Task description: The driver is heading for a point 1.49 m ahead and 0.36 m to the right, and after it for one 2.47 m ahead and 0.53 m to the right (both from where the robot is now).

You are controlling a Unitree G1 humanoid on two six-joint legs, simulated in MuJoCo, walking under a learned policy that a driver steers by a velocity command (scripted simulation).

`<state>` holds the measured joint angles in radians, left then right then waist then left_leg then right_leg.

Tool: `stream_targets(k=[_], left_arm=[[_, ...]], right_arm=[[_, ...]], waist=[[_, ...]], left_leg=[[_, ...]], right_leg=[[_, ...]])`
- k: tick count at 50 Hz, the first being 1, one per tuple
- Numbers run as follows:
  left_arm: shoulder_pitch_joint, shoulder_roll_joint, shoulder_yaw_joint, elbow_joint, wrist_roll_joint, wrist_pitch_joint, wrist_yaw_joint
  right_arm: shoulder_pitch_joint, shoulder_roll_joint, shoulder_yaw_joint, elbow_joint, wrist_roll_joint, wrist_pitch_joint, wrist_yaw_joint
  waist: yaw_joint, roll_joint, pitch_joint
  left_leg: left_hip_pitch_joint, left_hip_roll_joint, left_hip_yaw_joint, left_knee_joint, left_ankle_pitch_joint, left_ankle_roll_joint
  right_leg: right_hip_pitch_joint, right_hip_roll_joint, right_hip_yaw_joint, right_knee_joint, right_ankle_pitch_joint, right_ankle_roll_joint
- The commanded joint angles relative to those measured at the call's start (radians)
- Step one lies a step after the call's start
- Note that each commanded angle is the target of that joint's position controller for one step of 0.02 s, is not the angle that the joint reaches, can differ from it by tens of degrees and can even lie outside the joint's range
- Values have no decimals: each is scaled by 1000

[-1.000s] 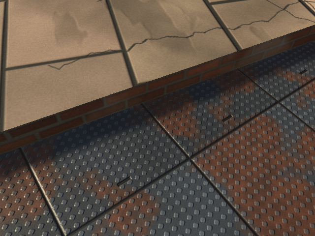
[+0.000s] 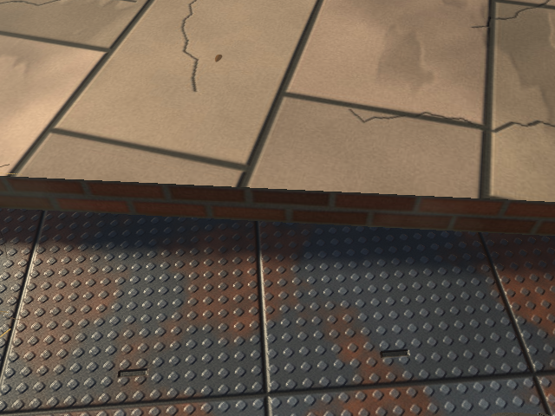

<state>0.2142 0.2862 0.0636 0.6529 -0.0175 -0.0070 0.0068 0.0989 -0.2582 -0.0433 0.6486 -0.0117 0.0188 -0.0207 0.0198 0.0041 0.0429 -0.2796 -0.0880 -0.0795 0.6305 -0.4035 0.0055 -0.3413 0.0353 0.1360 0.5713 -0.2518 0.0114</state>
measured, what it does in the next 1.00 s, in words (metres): walks ahead, turning right: right foot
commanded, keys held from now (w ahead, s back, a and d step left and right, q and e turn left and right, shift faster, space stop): e+shift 0.20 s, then w+e+shift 0.30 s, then w+shift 0.10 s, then w+q+shift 0.40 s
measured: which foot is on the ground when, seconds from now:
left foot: down 0.00-0.64, up 0.66-1.00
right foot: down 0.00-0.06, up 0.08-0.62, down 0.64-1.00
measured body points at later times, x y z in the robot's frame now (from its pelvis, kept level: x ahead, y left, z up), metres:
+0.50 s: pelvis +0.07 -0.04 +0.01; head +0.09 -0.05 +0.45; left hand +0.39 +0.07 -0.06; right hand -0.06 -0.33 -0.10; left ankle -0.02 +0.11 -0.73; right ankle +0.08 -0.23 -0.67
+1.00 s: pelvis +0.33 -0.31 -0.01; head +0.35 -0.33 +0.44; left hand +0.41 -0.06 -0.14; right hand +0.36 -0.60 -0.13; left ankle +0.56 -0.30 -0.66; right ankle +0.16 -0.27 -0.73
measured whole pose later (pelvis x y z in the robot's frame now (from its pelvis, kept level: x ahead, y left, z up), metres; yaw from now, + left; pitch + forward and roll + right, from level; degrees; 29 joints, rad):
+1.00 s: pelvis +0.33 -0.31 -0.01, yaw -23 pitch +0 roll -1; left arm 0.47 0.25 0.03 0.89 0.03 -0.10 -0.01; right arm 0.17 -0.29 -0.03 0.79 0.00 -0.01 0.07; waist 0.03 0.03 0.04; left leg -0.81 0.05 0.09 0.93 0.05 0.10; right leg 0.21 0.10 -0.24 0.14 -0.38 -0.07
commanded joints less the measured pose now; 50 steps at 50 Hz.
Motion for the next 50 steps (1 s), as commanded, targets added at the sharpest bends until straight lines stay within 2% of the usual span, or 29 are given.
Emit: stream_targets(k=[1,3,4,5,6,7,8,10,12,14,21,22,24,26,28,30,31,32,33,34,35,36,37,38,40,42,45,48,50], left_arm=[[-62,195,68,-92,-16,7,22],[-127,164,65,-126,-27,34,30],[-107,121,53,-148,-26,39,28],[-55,135,56,-144,-12,33,22],[-17,194,78,-120,4,29,15],[-5,203,87,-97,-6,34,9],[-1,182,82,-87,-9,42,7],[-46,126,59,-99,-17,46,-4],[-128,110,41,-135,-29,46,-19],[-180,125,39,-168,-29,40,-31],[-230,91,18,-191,-31,-1,-51],[-295,94,16,-190,94,47,-90],[-347,78,9,-210,71,59,-122],[-371,69,0,-214,59,52,-137],[-363,66,-8,-204,67,45,-130],[-219,83,0,-146,70,35,-101],[-24,97,14,-83,70,24,-83],[211,150,44,-1,76,15,-64],[230,304,73,10,78,9,-38],[257,338,76,-32,63,4,-26],[206,285,63,7,80,0,-21],[175,230,48,30,82,-14,-12],[98,171,31,34,75,-30,-13],[49,128,15,34,60,-44,-13],[52,69,-3,58,49,-76,-17],[87,75,0,95,42,-101,-26],[130,43,-10,130,47,-117,-34],[185,40,-23,167,43,-116,-15],[171,69,-26,174,43,-112,3]], right_arm=[[34,-80,-46,-64,15,-27,8],[115,-109,-63,-29,19,-31,17],[95,-195,-84,-27,1,-23,15],[61,-198,-86,-41,-26,-25,16],[44,-151,-70,-61,-24,-30,11],[12,-124,-61,-70,-18,-31,2],[-22,-126,-62,-70,-5,-32,-7],[1,-143,-65,-58,4,-27,-25],[133,-168,-74,-29,1,-27,-29],[177,-196,-79,-19,10,-43,-24],[237,-221,-85,31,5,-88,-2],[318,-174,-60,68,-43,-92,20],[343,-174,-57,89,-38,-99,24],[357,-186,-55,108,-40,-96,15],[368,-205,-54,131,-38,-88,5],[362,-238,-53,152,-24,-83,4],[346,-260,-50,156,-11,-80,7],[308,-263,-43,138,-4,-84,12],[312,-94,-2,54,-4,-87,39],[213,-163,-15,15,1,-97,37],[131,-183,-27,8,27,-97,36],[198,-147,-15,33,31,-101,36],[257,-141,-16,76,17,-93,42],[324,-120,-13,116,3,-72,48],[348,-99,-14,159,1,-36,63],[281,-70,-13,157,10,-22,77],[142,-53,-4,125,24,-29,86],[15,-50,9,78,10,-43,99],[-17,-44,23,57,10,-45,106]], waist=[[-46,-196,-154],[-77,-139,-190],[-34,84,-145],[-15,256,-124],[-7,154,-126],[9,77,-119],[20,52,-90],[-16,88,-64],[-100,93,-94],[-129,103,-64],[-140,80,42],[-163,67,54],[-169,123,99],[-150,119,128],[-119,108,127],[-26,108,28],[82,95,-64],[213,36,-184],[153,-326,-284],[197,-195,-413],[176,-65,-225],[99,-56,-97],[24,-38,-50],[-30,-74,-29],[-54,-77,9],[-52,-64,74],[-29,-82,120],[-15,-51,123],[-38,-49,101]], left_leg=[[-57,0,-2,-61,-16,-4],[155,77,-28,-236,192,18],[239,240,-204,-279,354,107],[261,438,-381,-306,625,239],[257,501,-360,-287,763,291],[242,454,-264,-273,755,266],[243,392,-172,-265,723,227],[268,334,-47,-268,786,203],[345,355,-53,-370,348,214],[392,398,-108,-458,1,210],[449,422,70,-520,8,147],[427,414,151,-522,0,121],[389,409,206,-529,20,100],[387,424,252,-529,93,93],[391,428,308,-489,299,91],[330,422,377,-292,900,90],[223,423,399,-70,1126,100],[-8,375,402,234,983,85],[-434,217,341,639,-116,35],[-466,132,35,822,-128,49],[-545,120,-46,844,40,65],[-514,160,-29,777,118,70],[-442,202,-17,702,169,64],[-370,221,-14,666,206,50],[-333,227,-14,653,242,37],[-412,217,-8,624,315,43],[-455,173,69,485,445,67],[-490,142,180,338,484,95],[-372,90,266,179,491,123]], right_leg=[[196,-213,369,-127,435,-192],[52,-133,298,-46,301,-119],[-156,-18,140,107,49,-46],[-289,49,15,291,-338,11],[-318,-20,19,498,-370,46],[-315,-43,6,576,-321,61],[-341,-66,-10,598,-246,77],[-386,-88,-63,582,-140,99],[-436,-119,-103,541,-76,99],[-506,-140,-102,509,-65,86],[-581,-184,-117,417,41,34],[-547,-142,-200,408,30,14],[-514,-153,-213,359,38,-24],[-488,-147,-217,309,13,-63],[-403,-104,-250,229,-77,-108],[-100,19,-322,174,-151,-166],[179,75,-311,117,-106,-194],[540,64,-216,49,-78,-204],[824,-285,286,-116,-491,-225],[748,-401,624,-299,-603,-209],[615,-396,456,-315,-444,-174],[458,-385,310,-312,-271,-168],[344,-330,203,-328,-192,-141],[256,-291,116,-364,-149,-111],[185,-256,13,-418,-37,-70],[181,-224,-107,-464,91,-25],[198,-160,-279,-495,351,10],[310,-166,-363,-487,681,12],[338,-161,-416,-455,992,34]])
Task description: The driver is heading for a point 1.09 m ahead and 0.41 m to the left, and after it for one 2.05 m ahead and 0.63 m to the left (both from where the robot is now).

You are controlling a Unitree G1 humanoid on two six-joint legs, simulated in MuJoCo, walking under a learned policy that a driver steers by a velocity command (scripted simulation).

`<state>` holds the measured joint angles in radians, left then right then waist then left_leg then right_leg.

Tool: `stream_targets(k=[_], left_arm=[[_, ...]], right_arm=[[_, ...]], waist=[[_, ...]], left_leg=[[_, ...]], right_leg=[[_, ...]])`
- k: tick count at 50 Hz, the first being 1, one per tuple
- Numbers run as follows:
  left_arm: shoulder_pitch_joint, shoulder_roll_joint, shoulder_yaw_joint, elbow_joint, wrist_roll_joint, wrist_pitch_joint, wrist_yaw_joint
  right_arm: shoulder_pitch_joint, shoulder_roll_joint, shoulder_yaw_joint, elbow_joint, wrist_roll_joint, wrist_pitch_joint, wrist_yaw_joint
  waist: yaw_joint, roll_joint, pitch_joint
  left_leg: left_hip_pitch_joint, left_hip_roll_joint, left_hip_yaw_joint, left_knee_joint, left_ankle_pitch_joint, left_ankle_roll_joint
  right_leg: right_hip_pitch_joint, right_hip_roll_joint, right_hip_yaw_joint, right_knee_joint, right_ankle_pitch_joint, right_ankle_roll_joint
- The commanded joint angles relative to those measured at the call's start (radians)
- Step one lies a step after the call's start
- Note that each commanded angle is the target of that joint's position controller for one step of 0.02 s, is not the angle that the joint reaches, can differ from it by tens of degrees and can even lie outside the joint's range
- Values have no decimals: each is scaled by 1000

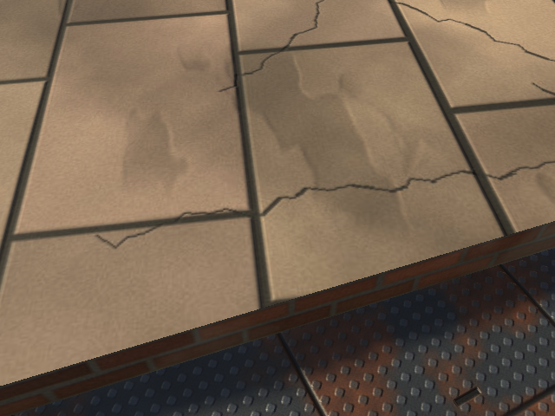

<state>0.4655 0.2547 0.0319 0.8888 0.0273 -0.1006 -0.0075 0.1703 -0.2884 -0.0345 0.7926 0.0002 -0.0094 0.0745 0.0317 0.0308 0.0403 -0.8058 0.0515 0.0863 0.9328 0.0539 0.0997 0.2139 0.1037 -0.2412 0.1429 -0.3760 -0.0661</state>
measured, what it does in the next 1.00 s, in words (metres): climbs, turning left: left foot, then right foot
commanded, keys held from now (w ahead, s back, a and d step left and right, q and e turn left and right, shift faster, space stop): w+q+shift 0.88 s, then w+shift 0.02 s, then w+e+shift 0.10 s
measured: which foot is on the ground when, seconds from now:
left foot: up 0.00-0.10, down 0.12-0.50, up 0.52-0.82, down 0.84-1.00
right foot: down 0.00-0.12, up 0.14-0.48, down 0.50-0.84, up 0.86-1.00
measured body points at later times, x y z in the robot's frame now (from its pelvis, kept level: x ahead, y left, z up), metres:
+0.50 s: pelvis +0.44 +0.00 +0.00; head +0.47 +0.01 +0.45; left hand +0.60 +0.29 -0.05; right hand +0.58 -0.28 -0.12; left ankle +0.25 +0.01 -0.69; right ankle +0.58 -0.15 -0.73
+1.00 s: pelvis +0.78 +0.27 +0.10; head +0.79 +0.27 +0.55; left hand +0.69 +0.54 +0.03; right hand +1.05 +0.21 -0.02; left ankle +0.74 +0.28 -0.57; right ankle +0.84 +0.09 -0.39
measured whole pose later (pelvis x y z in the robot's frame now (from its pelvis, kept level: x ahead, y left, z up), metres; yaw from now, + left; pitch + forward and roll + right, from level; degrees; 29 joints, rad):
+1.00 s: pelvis +0.78 +0.27 +0.10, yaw +53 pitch +3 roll +2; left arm 0.19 0.18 0.00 0.58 0.06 -0.09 -0.02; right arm 0.27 -0.27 -0.04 0.75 -0.03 -0.02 0.00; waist 0.07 0.00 -0.03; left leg -0.51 -0.22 0.02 0.96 -0.50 0.17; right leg -0.70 -0.06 0.11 1.86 -0.28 -0.02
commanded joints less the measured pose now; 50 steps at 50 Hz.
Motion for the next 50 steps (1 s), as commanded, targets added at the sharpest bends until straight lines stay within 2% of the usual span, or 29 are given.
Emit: stream_targets(k=[1,4,5,6,7,8,9,11,14,17,20,23,24,25,26,27,28,31,35,37,39,40,41,42,43,44,46,48,50], left_arm=[[-77,132,9,-61,-1,-17,33],[-149,234,37,-83,15,14,76],[-223,251,45,-109,25,29,77],[-292,248,52,-118,13,43,59],[-376,66,1,-156,36,24,27],[-247,22,-21,-269,9,0,18],[-264,86,-29,-287,27,-32,7],[-302,135,-22,-265,45,-33,1],[-327,117,-43,-284,66,26,0],[-491,57,-70,-357,22,33,-13],[-469,55,-70,-363,-11,36,7],[-246,166,-18,-322,18,4,35],[10,193,12,-260,20,-4,49],[142,231,32,-194,31,-4,55],[72,268,26,-201,81,-1,36],[13,249,53,-223,75,19,37],[-31,129,28,-219,69,17,31],[20,49,4,-55,65,-24,17],[-102,59,4,27,41,-50,-7],[-93,43,-5,55,30,-21,-2],[-75,171,7,-20,-35,-19,30],[-85,342,53,-65,-38,-28,28],[-134,437,99,-112,-46,-19,13],[-140,438,123,-163,-50,-14,-6],[-162,234,89,-214,-16,-13,-39],[-205,163,57,-370,31,-48,-65],[-241,42,14,-398,32,-49,-42],[-249,-64,-45,-397,42,-4,-6],[-151,18,-25,-354,24,49,14]], right_arm=[[-84,-29,14,-89,-3,-13,11],[194,-131,-17,-18,-7,10,-3],[417,-185,-45,48,-12,11,-15],[561,-222,-75,93,1,3,-35],[464,-224,-79,113,20,6,-51],[322,-292,-82,55,-11,1,-52],[299,-241,-83,21,-16,0,-57],[201,-154,-61,23,-21,-14,-66],[161,-168,-53,3,-11,-66,-74],[149,-182,-64,0,-3,-79,-71],[188,-198,-79,7,-2,-75,-60],[147,-197,-82,-20,-7,-75,-54],[20,-191,-77,-50,4,-90,-52],[-110,-60,-44,-106,6,-108,-63],[15,70,2,-161,20,-113,-96],[98,-32,-10,-139,7,-80,-107],[0,-34,-12,-155,-16,-53,-107],[-324,95,31,-367,-30,-26,-70],[-415,128,54,-508,-30,22,-100],[-436,87,66,-528,-28,28,-88],[-250,28,53,-448,-34,33,-44],[-64,-28,19,-408,-35,46,-39],[142,-75,-10,-349,-27,55,-39],[225,-157,-47,-322,-18,49,-36],[25,-259,-92,-321,32,36,-41],[36,-287,-103,-336,-17,47,-62],[121,-209,-85,-201,-2,8,-81],[73,-106,-59,-122,-38,-51,-97],[74,-34,-21,-102,-37,-94,-72]], waist=[[-65,-97,63],[-234,-164,-106],[-340,-145,-176],[-412,-28,-191],[-303,208,-45],[-117,230,-160],[-135,71,-177],[-29,-144,40],[24,-145,104],[-33,-86,101],[-77,25,-37],[56,-71,-232],[218,-68,-328],[258,-222,-301],[66,-346,-252],[69,-280,-411],[67,-122,-279],[33,-138,52],[-107,-177,129],[-154,-77,144],[-206,-45,-148],[-286,-142,-307],[-353,-209,-456],[-354,-182,-517],[-222,186,-406],[-157,254,-542],[-108,2,-280],[5,-120,-54],[65,-102,-30]], left_leg=[[229,-83,131,-164,30,40],[535,-162,128,-191,-105,93],[741,-154,58,-226,-170,145],[928,-102,-45,-357,-159,222],[972,-55,-180,-270,-118,240],[1100,106,-671,-412,-232,429],[1062,194,-897,-669,-610,425],[731,132,-774,-779,-603,310],[413,1,-539,-801,-302,269],[303,-110,-390,-769,-24,191],[475,-94,-389,-639,257,126],[564,-135,-412,-188,656,52],[411,-155,-391,123,580,34],[130,-216,-298,361,-205,20],[-121,-189,-205,599,-592,-2],[-209,-109,-162,758,-549,5],[-250,-44,-162,833,-499,8],[-559,-7,-206,1096,-633,38],[-574,-25,-138,1151,-688,71],[-347,-20,26,785,-653,75],[384,-138,182,545,-416,71],[514,-159,139,475,-430,74],[611,-191,61,377,-497,95],[769,-252,-101,162,-634,122],[826,-143,-543,-247,-680,229],[977,62,-1045,-490,-678,346],[794,76,-1004,-566,-600,265],[489,12,-683,-459,-347,204],[387,54,-537,-502,-175,165]], right_leg=[[-179,-248,-42,25,1331,118],[-108,-316,-23,408,1725,121],[-209,-326,5,697,1669,108],[-391,-211,-4,1175,1059,85],[-800,-19,66,1543,-70,65],[-1092,-13,275,1671,-146,101],[-1128,-71,385,1537,-75,75],[-1031,-156,358,1310,34,76],[-817,-213,304,1030,79,139],[-628,-188,226,630,289,148],[-523,-122,219,516,422,122],[-241,-82,242,431,262,45],[60,-136,265,352,318,43],[255,-328,408,269,385,44],[325,-608,644,396,1174,-1],[316,-667,841,358,700,-154],[155,-600,789,261,335,-133],[-106,-540,501,102,220,-36],[-321,-484,162,-103,430,49],[-462,-331,-38,-172,676,35],[-597,-314,-78,-13,1576,-20],[-456,-356,-42,215,1858,-33],[-323,-398,12,496,1936,-30],[-378,-382,74,885,1734,-5],[-751,-126,112,1403,318,59],[-1042,-45,298,1849,210,70],[-1202,-117,353,1935,153,39],[-1186,-166,363,1842,40,28],[-1109,-193,339,1637,-33,37]])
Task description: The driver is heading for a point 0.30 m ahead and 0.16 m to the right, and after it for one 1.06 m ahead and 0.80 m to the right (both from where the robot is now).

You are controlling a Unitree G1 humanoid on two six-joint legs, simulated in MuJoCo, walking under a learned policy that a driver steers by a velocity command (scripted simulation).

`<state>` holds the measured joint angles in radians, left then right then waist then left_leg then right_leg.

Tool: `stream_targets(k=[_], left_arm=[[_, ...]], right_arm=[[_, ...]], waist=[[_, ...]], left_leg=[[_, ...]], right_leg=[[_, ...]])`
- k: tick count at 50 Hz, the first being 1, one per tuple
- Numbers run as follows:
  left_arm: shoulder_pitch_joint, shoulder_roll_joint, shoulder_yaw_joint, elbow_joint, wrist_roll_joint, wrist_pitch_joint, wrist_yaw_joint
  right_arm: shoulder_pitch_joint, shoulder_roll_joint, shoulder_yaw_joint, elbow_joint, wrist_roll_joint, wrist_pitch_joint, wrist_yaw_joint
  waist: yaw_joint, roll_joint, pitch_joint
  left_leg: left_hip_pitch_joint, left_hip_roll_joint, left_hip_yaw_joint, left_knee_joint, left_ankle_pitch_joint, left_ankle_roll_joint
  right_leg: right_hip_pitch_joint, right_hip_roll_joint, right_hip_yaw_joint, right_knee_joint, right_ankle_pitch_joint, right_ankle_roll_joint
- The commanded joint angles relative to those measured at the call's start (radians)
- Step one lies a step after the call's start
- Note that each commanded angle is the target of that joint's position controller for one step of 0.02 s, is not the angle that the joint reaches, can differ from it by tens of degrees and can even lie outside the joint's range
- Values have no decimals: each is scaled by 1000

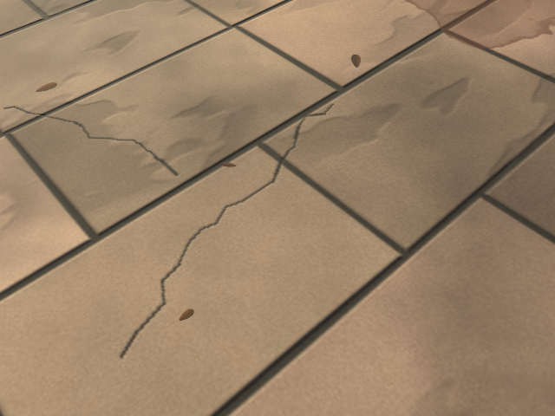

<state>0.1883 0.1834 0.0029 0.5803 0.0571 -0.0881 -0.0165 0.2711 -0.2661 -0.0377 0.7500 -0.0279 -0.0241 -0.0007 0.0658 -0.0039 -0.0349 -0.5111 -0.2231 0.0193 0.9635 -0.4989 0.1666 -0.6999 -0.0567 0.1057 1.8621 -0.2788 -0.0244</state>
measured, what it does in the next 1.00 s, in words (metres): climbs, turning right: right foot, then left foot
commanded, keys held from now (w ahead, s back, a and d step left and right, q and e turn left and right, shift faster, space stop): w+e+shift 0.12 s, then e+shift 0.88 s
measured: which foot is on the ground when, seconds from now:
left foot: down 0.00-0.24, up 0.26-0.64, down 0.66-1.00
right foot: up 0.00-0.24, down 0.26-0.64, up 0.66-1.00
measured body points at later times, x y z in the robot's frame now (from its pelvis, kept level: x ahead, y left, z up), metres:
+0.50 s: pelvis +0.40 -0.06 +0.06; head +0.46 -0.07 +0.51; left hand +0.55 +0.20 -0.06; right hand +0.59 -0.34 +0.01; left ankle +0.56 +0.10 -0.60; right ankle +0.43 -0.11 -0.67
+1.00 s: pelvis +0.54 -0.05 +0.06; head +0.56 -0.09 +0.51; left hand +0.86 +0.01 -0.02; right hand +0.44 -0.36 -0.04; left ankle +0.69 +0.00 -0.67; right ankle +0.47 -0.16 -0.64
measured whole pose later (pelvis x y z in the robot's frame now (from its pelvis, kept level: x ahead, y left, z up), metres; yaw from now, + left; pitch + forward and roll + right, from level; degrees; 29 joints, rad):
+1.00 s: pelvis +0.54 -0.05 +0.06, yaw -47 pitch +2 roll +2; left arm 0.17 0.31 0.06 0.58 -0.02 0.07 0.00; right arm 0.13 -0.28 -0.08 0.68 -0.01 0.01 -0.05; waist -0.02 -0.02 0.06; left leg -0.34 0.04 0.11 0.44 -0.12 -0.01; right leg -0.52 -0.08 0.00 0.90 -0.34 0.05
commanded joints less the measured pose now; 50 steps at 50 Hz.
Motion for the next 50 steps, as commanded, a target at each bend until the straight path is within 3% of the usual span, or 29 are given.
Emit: stream_targets(k=[1,3,5,6,8,10,12,13,14,15,16,17,18,20,22,24,26,30,31,32,33,34,35,36,37,39,42,46,50], left_arm=[[54,112,8,-66,-15,51,29],[-83,148,13,-101,-26,50,15],[-87,114,0,-74,-34,39,-18],[-80,94,-3,-40,-47,44,-35],[-53,102,2,-7,-50,27,-43],[3,153,26,44,-43,21,-35],[247,217,60,136,-29,27,-29],[363,295,104,148,-106,11,-23],[429,246,68,211,-85,4,-18],[294,293,64,132,1,-25,-11],[232,319,97,63,-8,-12,-8],[134,312,104,23,-43,0,6],[61,288,99,-11,-69,8,11],[41,277,86,-11,-75,8,15],[41,266,85,11,-79,18,25],[57,299,100,29,-85,48,43],[76,316,114,41,-98,83,61],[57,256,112,13,-92,118,78],[22,231,108,-4,-87,120,78],[23,185,94,-17,-83,120,70],[91,106,70,-19,-64,119,64],[249,150,72,-32,-70,106,43],[248,244,92,-18,-79,103,28],[166,310,115,5,-89,115,31],[120,319,122,5,-89,133,39],[92,267,106,-23,-79,148,46],[61,200,84,-50,-76,138,44],[17,205,81,-64,-75,136,30],[27,225,96,-58,-78,149,12]], right_arm=[[-26,-58,-15,-36,-6,-98,14],[0,-84,-19,-11,-1,-114,11],[3,-92,-20,9,18,-123,5],[22,-119,-24,13,26,-127,8],[72,-162,-35,25,29,-142,5],[86,-178,-43,22,18,-137,-9],[46,-192,-50,-5,-7,-106,-37],[-102,-232,-55,-62,9,-78,-45],[-145,-38,-5,-107,-47,-79,-21],[99,24,25,-144,-1,-97,1],[103,-96,17,-149,9,-109,9],[41,-156,10,-183,39,-119,15],[-17,-173,7,-189,18,-115,9],[-56,-175,4,-209,-1,-86,-4],[-81,-138,16,-229,-7,-75,-22],[-149,-87,31,-239,1,-69,-36],[-184,-85,26,-242,24,-57,-38],[-229,-123,1,-238,35,-56,-31],[-189,-126,-9,-216,29,-62,-28],[-129,-126,-14,-192,17,-67,-29],[-114,-147,-18,-201,0,-56,-39],[-100,-140,-16,-213,-23,-36,-41],[-146,-159,-40,-213,-2,-24,-45],[-176,-94,-30,-233,1,-16,-53],[-200,-80,-23,-238,2,-1,-56],[-246,-107,-30,-230,2,12,-59],[-190,-119,-44,-188,-7,18,-63],[-197,-160,-70,-161,9,18,-59],[-198,-191,-92,-135,24,16,-42]], waist=[[35,-92,104],[-23,-50,169],[-43,-22,109],[-63,-32,35],[-67,18,22],[-49,83,-29],[68,110,-108],[204,-28,-121],[132,-218,-108],[-64,-271,-266],[-14,-83,-389],[-41,14,-312],[-69,159,-220],[-113,160,-44],[-126,120,10],[-97,58,-48],[-77,-36,-134],[-61,-144,-123],[-87,-149,-120],[-100,-87,-162],[-59,92,-209],[15,239,-294],[6,274,-263],[-42,145,-179],[-46,75,-123],[-31,79,-32],[-54,130,-61],[-63,150,-104],[-58,182,-92]], left_leg=[[-3,295,-395,-616,367,70],[36,249,-252,-778,577,38],[98,177,-92,-842,711,-11],[184,198,-55,-913,763,-23],[410,259,-6,-857,1135,-70],[588,287,30,-741,1356,-127],[581,292,67,-340,1487,-175],[456,206,57,160,1265,-266],[41,73,7,539,-81,-248],[-172,74,-199,750,-178,-257],[-181,107,-253,746,-82,-260],[-266,152,-249,678,10,-233],[-218,196,-218,593,79,-216],[-167,209,-201,452,80,-243],[-80,220,-164,165,93,-266],[53,147,-105,-94,238,-279],[140,95,-107,-250,394,-285],[181,109,-200,-486,509,-265],[234,143,-213,-566,583,-245],[386,244,-257,-625,678,-195],[596,461,-446,-553,936,-84],[688,680,-687,-541,1058,97],[628,718,-785,-575,791,168],[542,598,-617,-582,607,113],[437,517,-486,-596,492,54],[259,438,-326,-644,495,26],[287,433,-215,-667,566,52],[307,490,-140,-672,530,57],[286,518,-55,-650,451,20]], right_leg=[[-138,-48,-18,-294,-145,-2],[-86,-50,-104,-657,1,3],[126,-38,-184,-961,262,-31],[211,-2,-207,-1027,380,-51],[246,53,-235,-1205,488,-75],[307,122,-269,-1294,508,-75],[540,192,-267,-1349,476,-82],[687,103,-154,-1528,723,-140],[945,-2,-13,-1337,902,-126],[1098,-200,390,-1269,1235,-323],[1119,-252,503,-1357,1130,-405],[1030,-234,527,-1446,716,-437],[819,-180,512,-1528,527,-397],[535,-119,436,-1589,639,-367],[354,-8,289,-1555,762,-306],[283,91,214,-1511,812,-230],[317,124,217,-1461,731,-149],[430,123,345,-1365,391,-71],[435,132,353,-1295,312,-57],[383,171,310,-1139,90,-30],[192,260,178,-909,-353,8],[80,246,127,-743,-501,50],[-2,144,48,-594,-404,89],[-12,100,35,-537,-299,111],[1,77,17,-506,-217,123],[44,51,-38,-533,-135,126],[64,20,-84,-647,-95,122],[161,-35,-90,-841,-52,97],[307,-15,-152,-1054,-48,48]])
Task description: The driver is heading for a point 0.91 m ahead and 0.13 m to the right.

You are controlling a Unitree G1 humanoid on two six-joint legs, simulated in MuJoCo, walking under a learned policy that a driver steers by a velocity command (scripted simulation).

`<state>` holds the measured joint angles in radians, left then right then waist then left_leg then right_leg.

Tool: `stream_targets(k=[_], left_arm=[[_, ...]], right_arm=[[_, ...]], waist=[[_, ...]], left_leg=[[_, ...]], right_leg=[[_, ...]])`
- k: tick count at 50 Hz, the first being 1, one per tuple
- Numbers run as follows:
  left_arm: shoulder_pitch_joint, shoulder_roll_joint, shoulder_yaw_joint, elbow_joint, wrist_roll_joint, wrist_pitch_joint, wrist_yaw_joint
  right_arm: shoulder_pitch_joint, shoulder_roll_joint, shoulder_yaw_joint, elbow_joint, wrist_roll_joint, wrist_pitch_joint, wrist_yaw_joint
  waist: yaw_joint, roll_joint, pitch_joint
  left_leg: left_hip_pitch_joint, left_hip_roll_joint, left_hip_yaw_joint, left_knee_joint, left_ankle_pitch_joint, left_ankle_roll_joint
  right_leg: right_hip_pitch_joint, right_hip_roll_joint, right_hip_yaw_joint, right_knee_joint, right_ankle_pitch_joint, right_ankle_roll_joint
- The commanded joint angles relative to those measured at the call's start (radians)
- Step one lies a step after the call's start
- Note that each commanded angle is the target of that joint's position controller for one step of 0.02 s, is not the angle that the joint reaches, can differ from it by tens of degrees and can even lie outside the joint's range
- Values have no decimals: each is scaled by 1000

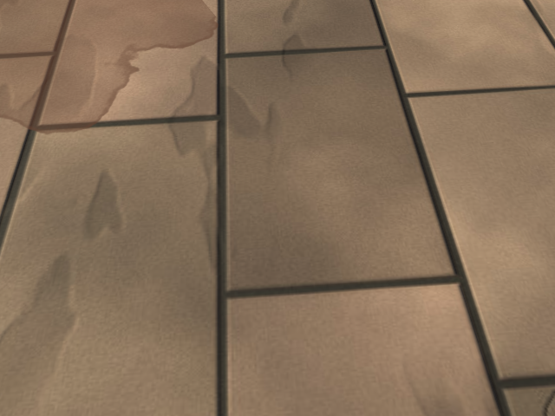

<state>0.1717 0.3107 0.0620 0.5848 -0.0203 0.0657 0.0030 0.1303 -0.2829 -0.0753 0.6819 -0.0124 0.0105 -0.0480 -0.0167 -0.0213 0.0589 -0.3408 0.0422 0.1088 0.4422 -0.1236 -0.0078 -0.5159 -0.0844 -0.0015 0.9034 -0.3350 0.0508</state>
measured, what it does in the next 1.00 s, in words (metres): steps on the spot: right foot, then left foot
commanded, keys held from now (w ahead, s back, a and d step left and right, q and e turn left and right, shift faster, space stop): e+shift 0.36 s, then shift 0.20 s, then q+shift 0.44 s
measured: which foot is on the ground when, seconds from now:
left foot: down 0.00-0.06, up 0.08-0.46, down 0.48-0.80, up 0.82-1.00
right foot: up 0.00-0.04, down 0.06-0.48, up 0.50-0.76, down 0.78-1.00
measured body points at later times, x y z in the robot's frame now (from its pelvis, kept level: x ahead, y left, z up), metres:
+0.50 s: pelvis +0.03 -0.01 +0.00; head +0.05 -0.02 +0.44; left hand +0.33 +0.17 -0.07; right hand +0.07 -0.33 -0.09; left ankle +0.11 +0.09 -0.74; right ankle +0.01 -0.12 -0.73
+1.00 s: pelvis +0.01 -0.02 +0.01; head +0.05 -0.04 +0.46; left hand +0.23 +0.20 -0.08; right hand +0.06 -0.34 -0.10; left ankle +0.05 +0.11 -0.66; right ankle -0.05 -0.12 -0.73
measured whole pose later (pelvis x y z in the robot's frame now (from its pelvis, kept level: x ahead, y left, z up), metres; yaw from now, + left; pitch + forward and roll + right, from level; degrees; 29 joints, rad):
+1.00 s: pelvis +0.01 -0.02 +0.01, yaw -13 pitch +2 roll +0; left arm 0.17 0.25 0.07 0.64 0.02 0.01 0.05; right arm 0.21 -0.34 -0.11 0.69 0.03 0.06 -0.01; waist -0.01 0.03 0.05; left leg -0.57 0.02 -0.02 1.09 -0.38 -0.11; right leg -0.19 -0.02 -0.06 0.43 -0.28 -0.01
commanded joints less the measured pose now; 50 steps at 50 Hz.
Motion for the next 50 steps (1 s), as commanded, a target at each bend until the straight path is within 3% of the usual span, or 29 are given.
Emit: stream_targets(k=[1,3,4,5,6,7,8,10,15,19,23,24,25,26,27,28,31,32,33,35,37,39,40,41,42,43,44,46,50], left_arm=[[60,96,42,-57,0,-2,-11],[154,117,68,-18,3,4,-5],[201,216,97,-24,5,-1,11],[156,325,109,-66,34,-19,15],[138,268,101,-76,56,-40,12],[85,238,90,-75,51,-53,16],[21,203,83,-86,28,-53,23],[-28,163,66,-99,10,-43,37],[11,166,73,-88,4,-31,54],[-5,182,81,-98,5,-21,45],[-26,141,61,-93,-7,-17,35],[25,102,49,-85,4,-16,34],[93,76,40,-91,9,-21,32],[54,164,64,-94,21,-36,34],[40,215,82,-73,14,-38,34],[31,201,81,-51,12,-32,34],[29,37,22,-36,35,-27,27],[10,2,7,-43,40,-35,21],[-39,-3,3,-57,38,-43,21],[-62,41,21,-57,16,-53,25],[-10,60,33,-31,2,-62,27],[63,83,46,2,5,-71,27],[112,123,58,7,19,-70,32],[100,209,81,23,51,-59,29],[51,151,68,-9,79,-65,26],[1,91,48,-28,76,-71,32],[-56,62,39,-39,63,-75,39],[-85,57,36,-35,33,-81,47],[-7,88,49,-3,42,-65,57]], right_arm=[[-60,-174,-57,-60,15,-18,7],[-15,-120,-50,-35,22,-14,10],[17,-75,-41,-34,7,-5,15],[-72,-62,-34,-121,-18,-14,9],[-155,-103,-44,-135,-12,-23,2],[-143,-115,-49,-122,4,-25,0],[-97,-121,-56,-90,2,-23,-8],[-70,-116,-58,-77,-12,-24,-6],[-113,-54,-29,-81,10,-35,16],[-90,-79,-30,-65,20,-46,35],[-19,-95,-36,-40,17,-54,50],[-18,-131,-43,-48,2,-51,48],[-60,-208,-55,-64,-17,-39,42],[-26,-181,-54,-60,-30,-42,42],[-49,-143,-42,-71,-17,-42,36],[-79,-110,-32,-73,-2,-36,29],[-92,-34,13,-52,11,-27,28],[-92,-42,11,-49,15,-19,32],[-65,-95,-9,-49,24,-6,33],[22,-186,-43,-42,28,12,32],[19,-193,-49,-53,44,15,28],[3,-170,-47,-62,66,17,18],[5,-134,-39,-69,61,13,15],[-20,-81,-26,-107,56,2,19],[15,-146,-47,-90,43,-5,20],[42,-181,-66,-69,42,-2,26],[74,-168,-70,-45,45,12,25],[79,-126,-58,-43,42,37,27],[-24,-77,-28,-119,45,42,52]], waist=[[38,192,-183],[63,104,-175],[59,-152,-105],[48,-340,-102],[94,-221,-133],[54,-183,-115],[19,-117,-119],[-7,-119,-157],[19,-123,-184],[27,-175,-198],[6,-163,-193],[28,-50,-211],[96,247,-169],[50,300,-147],[47,201,-126],[51,143,-108],[60,123,-104],[54,164,-99],[21,208,-85],[-21,250,-104],[4,238,-128],[41,209,-163],[50,128,-200],[26,-217,-143],[38,-231,-149],[17,-154,-141],[-11,-113,-129],[-9,-113,-92],[57,-131,-89]], left_leg=[[111,254,-121,-97,49,172],[9,201,-32,79,-107,73],[-237,87,71,375,-333,-35],[-492,-60,-57,597,-522,-84],[-497,-50,-183,714,-478,-57],[-483,-40,-214,721,-370,-33],[-458,-24,-218,708,-287,-33],[-354,-47,-205,706,-205,-53],[-279,-116,-224,434,-155,-67],[-160,-129,-242,267,-187,-58],[82,-83,-205,-30,-12,-14],[188,47,-316,-68,69,34],[240,236,-538,-99,304,175],[187,360,-715,-143,282,321],[153,331,-638,-130,201,316],[130,254,-534,-117,132,265],[84,119,-400,-122,80,197],[87,73,-363,-120,77,178],[101,53,-371,-109,106,181],[184,87,-466,-83,152,209],[221,101,-544,-67,176,209],[119,67,-544,-33,135,151],[-22,26,-487,61,0,96],[-253,-113,-267,236,-278,23],[-291,-91,-218,476,-497,-28],[-295,-61,-217,641,-473,-50],[-296,-47,-206,713,-420,-68],[-352,-15,-185,763,-304,-99],[-355,23,-115,600,-223,-119]], right_leg=[[167,26,-63,-179,36,-46],[337,77,-46,-359,93,-110],[445,-103,268,-521,282,-208],[442,-280,637,-574,399,-390],[409,-257,600,-611,298,-394],[379,-200,527,-607,249,-331],[360,-156,459,-577,241,-275],[291,-100,387,-533,343,-246],[340,-42,434,-484,349,-232],[335,-42,526,-462,352,-239],[271,13,532,-383,337,-197],[198,72,473,-276,108,-153],[29,245,286,-83,-253,-82],[-65,227,225,160,-348,-25],[-68,184,227,284,-271,-5],[-58,177,216,321,-205,10],[50,138,164,173,-126,42],[92,116,91,17,-129,49],[120,124,49,-102,-156,52],[136,159,40,-229,-163,52],[187,173,58,-399,-48,26],[381,137,74,-571,117,-24],[531,12,145,-556,190,-73],[522,-184,353,-570,349,-203],[484,-317,433,-578,522,-311],[460,-305,366,-570,599,-315],[446,-242,269,-554,590,-272],[453,-186,151,-543,612,-236],[505,-189,62,-555,572,-258]])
